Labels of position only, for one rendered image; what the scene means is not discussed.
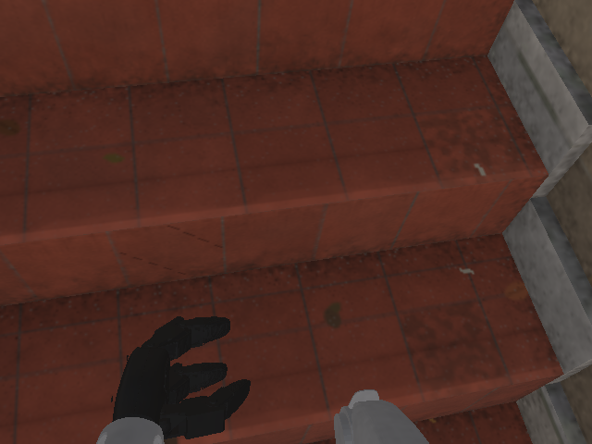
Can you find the right robot shin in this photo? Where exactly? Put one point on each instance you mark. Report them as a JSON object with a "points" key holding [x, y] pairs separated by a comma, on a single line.
{"points": [[364, 395]]}

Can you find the robot right thigh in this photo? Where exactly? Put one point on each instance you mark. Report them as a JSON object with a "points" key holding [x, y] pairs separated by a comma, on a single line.
{"points": [[375, 422]]}

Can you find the left robot hand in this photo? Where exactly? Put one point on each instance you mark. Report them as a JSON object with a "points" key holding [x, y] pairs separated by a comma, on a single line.
{"points": [[152, 389]]}

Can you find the left robot forearm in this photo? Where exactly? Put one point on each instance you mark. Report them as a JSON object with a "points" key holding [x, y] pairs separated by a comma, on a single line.
{"points": [[131, 430]]}

